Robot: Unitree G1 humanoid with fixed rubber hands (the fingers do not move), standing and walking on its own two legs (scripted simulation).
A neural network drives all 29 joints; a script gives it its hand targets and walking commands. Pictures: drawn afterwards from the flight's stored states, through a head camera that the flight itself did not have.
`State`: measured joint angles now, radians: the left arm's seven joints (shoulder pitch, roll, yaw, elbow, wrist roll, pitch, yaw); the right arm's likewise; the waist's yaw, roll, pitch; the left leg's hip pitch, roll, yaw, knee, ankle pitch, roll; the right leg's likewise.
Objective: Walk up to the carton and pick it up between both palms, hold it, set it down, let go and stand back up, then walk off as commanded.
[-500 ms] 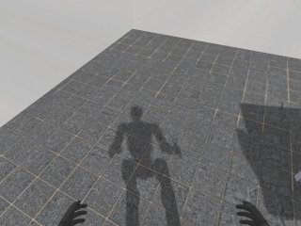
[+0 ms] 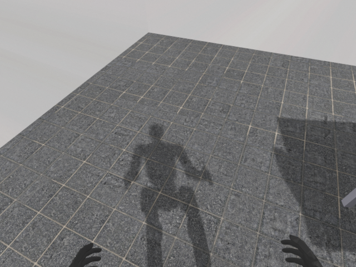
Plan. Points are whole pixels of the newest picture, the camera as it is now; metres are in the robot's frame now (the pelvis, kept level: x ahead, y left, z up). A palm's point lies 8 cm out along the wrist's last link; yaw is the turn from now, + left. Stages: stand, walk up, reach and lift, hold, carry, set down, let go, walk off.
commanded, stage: walk up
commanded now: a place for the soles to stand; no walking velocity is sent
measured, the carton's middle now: out of the picture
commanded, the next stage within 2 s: none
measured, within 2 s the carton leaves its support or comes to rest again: neither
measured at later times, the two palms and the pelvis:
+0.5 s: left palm (139, 252) +0.19 +0.12 -0.10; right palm out of the picture -0.09 -0.44 -0.07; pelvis -0.04 -0.11 -0.01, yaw -24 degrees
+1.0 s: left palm (227, 233) +0.22 -0.09 -0.08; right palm out of the picture -0.22 -0.53 -0.09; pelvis -0.07 -0.23 +0.00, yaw -46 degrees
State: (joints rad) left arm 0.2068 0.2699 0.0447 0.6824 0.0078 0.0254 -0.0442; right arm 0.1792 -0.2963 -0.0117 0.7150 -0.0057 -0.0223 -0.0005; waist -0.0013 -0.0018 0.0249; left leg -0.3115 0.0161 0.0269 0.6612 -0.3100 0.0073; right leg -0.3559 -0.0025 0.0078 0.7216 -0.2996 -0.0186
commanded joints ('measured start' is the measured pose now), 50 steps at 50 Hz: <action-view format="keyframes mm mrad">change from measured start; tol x32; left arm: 1 -106 306 107 -175 75 32 -58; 50 79 394 130 -84 5 -24 -29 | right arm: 1 121 -395 -199 -44 -38 -47 -60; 50 57 -323 -139 -64 -16 -71 22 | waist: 1 -22 5 -19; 9 32 109 -32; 13 103 -403 -13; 23 -42 -162 -55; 25 -80 273 -113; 41 -11 103 -111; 45 122 -457 -22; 50 34 -216 -25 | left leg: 1 182 526 -298 -281 326 293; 8 75 379 7 -236 71 173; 13 -559 5 122 499 -386 -13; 23 210 -11 -2 -196 -14 32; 26 294 572 -614 -526 -452 142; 42 145 299 220 3 4 123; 45 -496 50 179 530 -340 -7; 50 -290 56 -12 295 -178 -9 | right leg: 1 -294 -119 115 386 -148 -12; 10 132 -30 -90 -166 -22 -15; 14 177 -208 631 -509 -244 -253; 23 -178 -70 435 -408 -147 -139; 26 -465 49 103 276 -160 41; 30 -270 -42 84 370 27 49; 42 131 -19 -165 -189 9 -3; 46 232 -258 786 -548 -575 -260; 50 170 -145 479 -414 -110 -210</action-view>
